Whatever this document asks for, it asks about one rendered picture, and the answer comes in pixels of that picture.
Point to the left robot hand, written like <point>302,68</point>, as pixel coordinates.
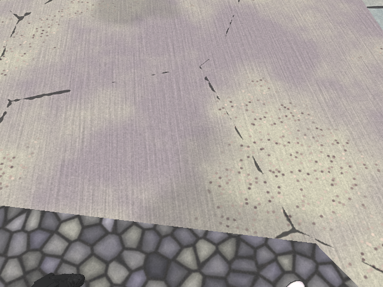
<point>62,280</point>

